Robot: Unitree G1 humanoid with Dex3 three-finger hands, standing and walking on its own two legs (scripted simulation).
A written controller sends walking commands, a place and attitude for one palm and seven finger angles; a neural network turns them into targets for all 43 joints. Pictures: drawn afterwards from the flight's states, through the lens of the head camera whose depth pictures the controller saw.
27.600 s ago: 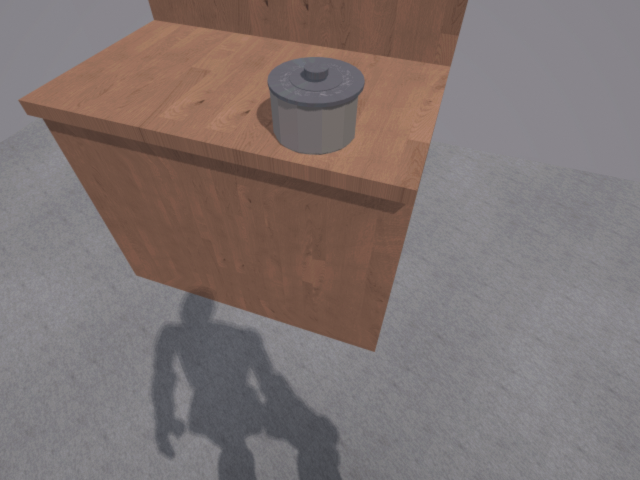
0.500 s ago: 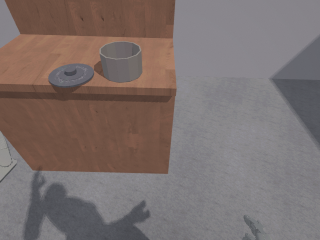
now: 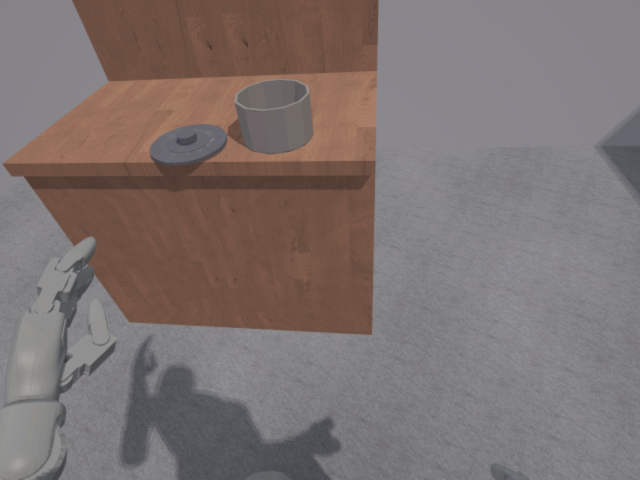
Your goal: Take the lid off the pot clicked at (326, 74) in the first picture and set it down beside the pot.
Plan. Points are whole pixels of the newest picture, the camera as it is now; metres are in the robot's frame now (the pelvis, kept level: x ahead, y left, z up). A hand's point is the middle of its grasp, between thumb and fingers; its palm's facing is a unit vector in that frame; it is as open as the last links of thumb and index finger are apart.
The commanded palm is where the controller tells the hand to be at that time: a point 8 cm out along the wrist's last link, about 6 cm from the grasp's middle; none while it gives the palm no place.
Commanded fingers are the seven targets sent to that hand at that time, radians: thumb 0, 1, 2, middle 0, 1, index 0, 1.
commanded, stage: stop stepping back and stand still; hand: left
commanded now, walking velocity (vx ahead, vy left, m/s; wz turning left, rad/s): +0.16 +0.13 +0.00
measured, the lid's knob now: (186, 136) +0.88 +0.39 +0.03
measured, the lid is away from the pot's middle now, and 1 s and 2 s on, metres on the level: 0.23 0.23 0.23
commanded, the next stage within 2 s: let the arm hang, fingers relaxed in 0.14 s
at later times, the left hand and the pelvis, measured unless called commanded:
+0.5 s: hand out of the picture +0.03 +0.23 -0.16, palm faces -0.05 -0.96 -0.27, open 7.3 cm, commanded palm none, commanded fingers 0.00 0.90 0.90 -0.20 -0.30 -0.20 -0.30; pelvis +0.02 +0.01 +0.01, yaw -3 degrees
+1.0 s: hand out of the picture +0.16 +0.22 -0.16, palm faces -0.09 -0.97 -0.22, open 7.4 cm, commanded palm none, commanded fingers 0.00 0.90 0.90 -0.20 -0.30 -0.20 -0.30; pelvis +0.05 +0.05 +0.01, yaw -5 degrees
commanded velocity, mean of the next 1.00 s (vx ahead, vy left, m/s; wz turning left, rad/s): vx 0.01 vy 0.00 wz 0.00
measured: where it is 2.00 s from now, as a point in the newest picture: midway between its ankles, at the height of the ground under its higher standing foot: outside the picture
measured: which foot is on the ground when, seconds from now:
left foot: up 0.00-0.28, down 0.30-1.00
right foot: down 0.00-1.00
